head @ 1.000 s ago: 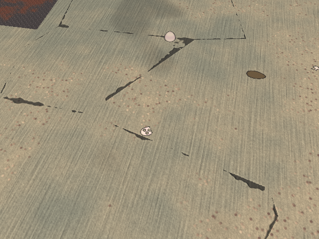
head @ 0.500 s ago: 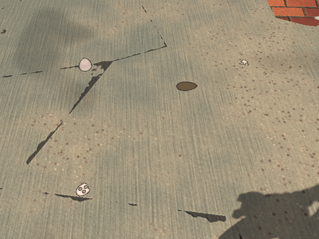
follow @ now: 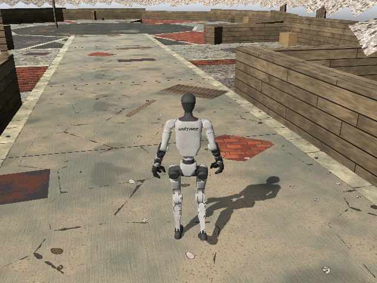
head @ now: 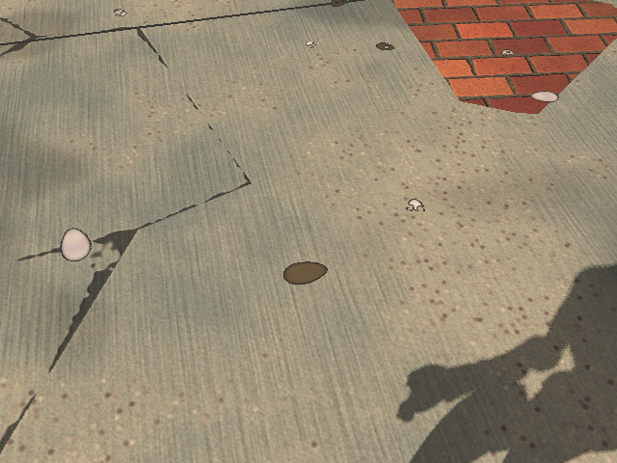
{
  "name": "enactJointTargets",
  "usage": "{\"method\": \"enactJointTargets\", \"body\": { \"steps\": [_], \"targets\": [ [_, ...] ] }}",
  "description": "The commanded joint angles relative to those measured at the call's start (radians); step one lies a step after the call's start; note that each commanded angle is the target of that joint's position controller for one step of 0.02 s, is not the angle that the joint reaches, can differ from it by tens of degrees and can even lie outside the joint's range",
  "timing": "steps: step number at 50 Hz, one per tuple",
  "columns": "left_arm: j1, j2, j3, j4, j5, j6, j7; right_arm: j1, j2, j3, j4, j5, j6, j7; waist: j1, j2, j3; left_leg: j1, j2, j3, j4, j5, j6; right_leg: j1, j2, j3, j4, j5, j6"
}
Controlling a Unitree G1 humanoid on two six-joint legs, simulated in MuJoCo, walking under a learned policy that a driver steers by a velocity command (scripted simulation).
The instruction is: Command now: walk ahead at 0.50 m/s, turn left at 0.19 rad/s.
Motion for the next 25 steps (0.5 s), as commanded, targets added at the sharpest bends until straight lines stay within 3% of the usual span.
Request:
{"method": "enactJointTargets", "body": {
  "steps": [1, 4, 7, 9, 12, 14, 15, 16, 17, 18, 19, 20, 21, 22, 25],
  "targets": [
    [-0.062, 0.103, 0.029, -0.113, 0.020, -0.040, -0.001, 0.044, -0.105, -0.019, -0.050, -0.005, -0.001, -0.008, -0.009, 0.085, -0.054, 0.276, 0.262, -0.402, -0.221, 0.109, 0.201, -0.282, -0.097, 0.029, -0.085, 0.067, 0.023],
    [-0.120, 0.061, 0.013, -0.140, 0.019, -0.033, -0.001, 0.074, -0.143, -0.031, -0.040, 0.011, 0.008, -0.029, -0.009, 0.106, -0.047, 0.193, 0.244, -0.332, -0.244, 0.179, 0.211, -0.241, -0.085, -0.013, -0.285, 0.085, 0.063],
    [-0.228, 0.043, 0.000, -0.165, 0.011, -0.037, -0.008, 0.108, -0.176, -0.043, -0.036, 0.016, 0.022, -0.046, -0.042, 0.103, -0.029, 0.097, 0.203, -0.275, -0.252, 0.153, 0.173, -0.136, -0.050, -0.025, -0.492, 0.304, 0.082],
    [-0.280, 0.052, 0.001, -0.177, 0.002, -0.042, -0.015, 0.150, -0.174, -0.044, -0.028, 0.019, 0.034, -0.050, -0.062, 0.108, -0.027, 0.077, 0.197, -0.278, -0.235, 0.127, 0.155, -0.074, -0.024, -0.019, -0.568, 0.401, 0.089],
    [-0.315, 0.083, 0.012, -0.194, -0.008, -0.049, -0.019, 0.190, -0.166, -0.043, -0.024, 0.024, 0.047, -0.055, -0.059, 0.118, -0.026, 0.111, 0.215, -0.345, -0.177, 0.041, 0.130, -0.013, -0.012, 0.008, -0.647, 0.388, 0.079],
    [-0.270, 0.107, 0.025, -0.184, -0.010, -0.055, -0.017, 0.179, -0.165, -0.045, -0.031, 0.022, 0.052, -0.058, -0.018, 0.133, -0.032, 0.117, 0.216, -0.380, -0.114, 0.021, 0.105, 0.077, -0.021, 0.009, -0.693, 0.347, 0.051],
    [-0.201, 0.126, 0.037, -0.165, -0.006, -0.057, -0.012, 0.173, -0.145, -0.039, -0.038, 0.018, 0.053, -0.058, 0.020, 0.131, -0.058, 0.096, 0.185, -0.370, -0.048, 0.038, 0.083, 0.180, -0.033, 0.002, -0.723, 0.325, 0.027],
    [-0.081, 0.165, 0.051, -0.149, 0.006, -0.060, -0.004, 0.157, -0.102, -0.024, -0.055, 0.009, 0.049, -0.054, 0.081, 0.092, -0.145, 0.024, 0.138, -0.317, 0.133, 0.019, 0.051, 0.367, -0.129, 0.077, -0.711, 0.288, -0.021],
    [0.047, 0.244, 0.071, -0.132, 0.018, -0.051, 0.004, 0.224, -0.031, -0.004, -0.078, 0.009, 0.040, -0.054, 0.096, -0.115, -0.288, -0.219, 0.019, -0.178, 0.449, -0.240, -0.011, 0.681, -0.339, 0.352, -0.727, 0.186, -0.124],
    [0.097, 0.243, 0.074, -0.101, 0.007, -0.034, -0.008, 0.279, -0.058, -0.001, -0.103, 0.029, 0.034, -0.055, 0.073, -0.315, -0.322, -0.422, 0.032, -0.120, 0.667, -0.468, -0.027, 0.726, -0.473, 0.690, -0.827, -0.064, -0.212],
    [0.044, 0.163, 0.054, -0.114, 0.001, -0.034, -0.010, 0.235, -0.140, -0.023, -0.087, 0.036, 0.038, -0.057, 0.079, -0.176, -0.186, -0.484, 0.091, -0.142, 0.767, -0.390, -0.033, 0.611, -0.432, 0.630, -0.864, -0.168, -0.189],
    [-0.004, 0.124, 0.042, -0.117, 0.000, -0.032, -0.010, 0.167, -0.154, -0.030, -0.096, 0.027, 0.045, -0.056, 0.074, -0.108, -0.090, -0.485, 0.119, -0.115, 0.784, -0.308, -0.037, 0.498, -0.389, 0.477, -0.874, -0.078, -0.157],
    [-0.052, 0.098, 0.032, -0.115, 0.006, -0.032, -0.013, 0.143, -0.142, -0.031, -0.100, 0.018, 0.051, -0.054, 0.050, -0.069, -0.042, -0.453, 0.147, -0.102, 0.760, -0.243, -0.044, 0.401, -0.343, 0.366, -0.900, 0.037, -0.144],
    [-0.082, 0.076, 0.026, -0.108, 0.013, -0.032, -0.014, 0.129, -0.129, -0.035, -0.106, 0.014, 0.057, -0.051, 0.029, -0.083, -0.015, -0.427, 0.174, -0.100, 0.730, -0.200, -0.047, 0.338, -0.312, 0.285, -0.922, 0.127, -0.137],
    [-0.096, 0.086, 0.033, -0.085, 0.012, -0.044, -0.014, 0.106, -0.081, -0.028, -0.130, 0.017, 0.072, -0.038, 0.009, -0.091, -0.001, -0.390, 0.203, -0.076, 0.687, -0.115, -0.061, 0.260, -0.279, 0.125, -0.984, 0.286, -0.145]
  ]
}}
